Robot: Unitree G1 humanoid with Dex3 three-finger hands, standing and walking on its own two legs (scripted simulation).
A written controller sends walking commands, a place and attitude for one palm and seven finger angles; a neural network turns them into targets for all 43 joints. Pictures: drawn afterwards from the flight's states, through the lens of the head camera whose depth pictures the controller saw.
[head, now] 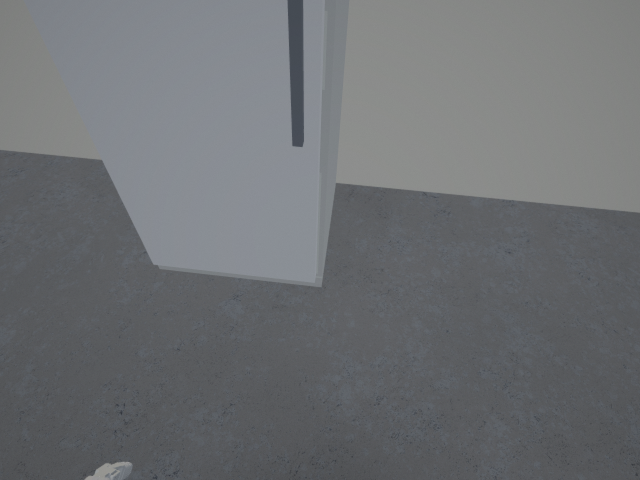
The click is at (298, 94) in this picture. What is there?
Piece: fridge door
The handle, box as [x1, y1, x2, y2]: [288, 0, 303, 146]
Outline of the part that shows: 288,0 292,145 302,146 302,0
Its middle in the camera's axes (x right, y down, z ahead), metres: -0.05 -0.35 +0.77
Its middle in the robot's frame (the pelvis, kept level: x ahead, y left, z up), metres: +0.82 +0.10 +0.13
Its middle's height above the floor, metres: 0.90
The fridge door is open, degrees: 0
